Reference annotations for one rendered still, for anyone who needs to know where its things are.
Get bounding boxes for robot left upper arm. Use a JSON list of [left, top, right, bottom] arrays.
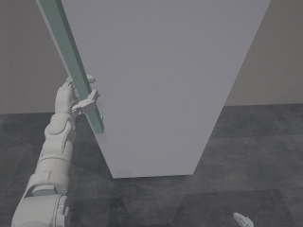
[[13, 194, 71, 227]]

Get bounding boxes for robot left forearm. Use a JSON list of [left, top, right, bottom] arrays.
[[10, 113, 77, 227]]

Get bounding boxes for left robot hand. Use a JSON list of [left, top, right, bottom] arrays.
[[55, 75, 100, 121]]

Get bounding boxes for fridge door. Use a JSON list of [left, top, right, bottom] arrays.
[[35, 0, 271, 179]]

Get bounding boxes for handle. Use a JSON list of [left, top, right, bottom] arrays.
[[39, 0, 104, 134]]

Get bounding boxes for right robot hand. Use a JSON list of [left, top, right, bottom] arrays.
[[233, 212, 254, 227]]

